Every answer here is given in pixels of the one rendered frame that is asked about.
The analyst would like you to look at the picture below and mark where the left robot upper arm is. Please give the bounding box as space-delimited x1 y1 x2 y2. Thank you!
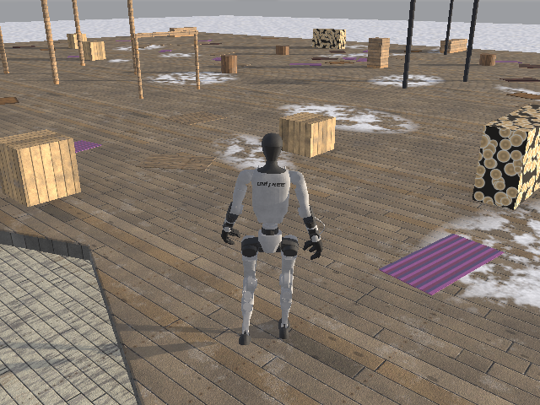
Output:
229 170 254 215

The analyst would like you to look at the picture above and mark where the robot right shin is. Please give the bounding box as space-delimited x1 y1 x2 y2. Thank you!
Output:
280 274 294 328

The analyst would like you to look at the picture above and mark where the right robot upper arm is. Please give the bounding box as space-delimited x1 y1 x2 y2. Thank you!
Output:
289 170 311 218

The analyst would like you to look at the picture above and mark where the right robot hand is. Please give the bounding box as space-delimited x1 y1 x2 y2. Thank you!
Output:
303 240 323 260

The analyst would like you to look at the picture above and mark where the left robot hand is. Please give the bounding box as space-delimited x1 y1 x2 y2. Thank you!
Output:
221 229 240 245

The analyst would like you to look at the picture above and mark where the robot left foot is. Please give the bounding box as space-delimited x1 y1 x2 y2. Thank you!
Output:
239 332 251 345

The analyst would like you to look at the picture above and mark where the robot left forearm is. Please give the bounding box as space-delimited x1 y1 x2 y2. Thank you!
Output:
223 202 239 232

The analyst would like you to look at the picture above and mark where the robot right forearm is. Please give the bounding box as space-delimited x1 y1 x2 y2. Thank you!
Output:
303 205 321 242

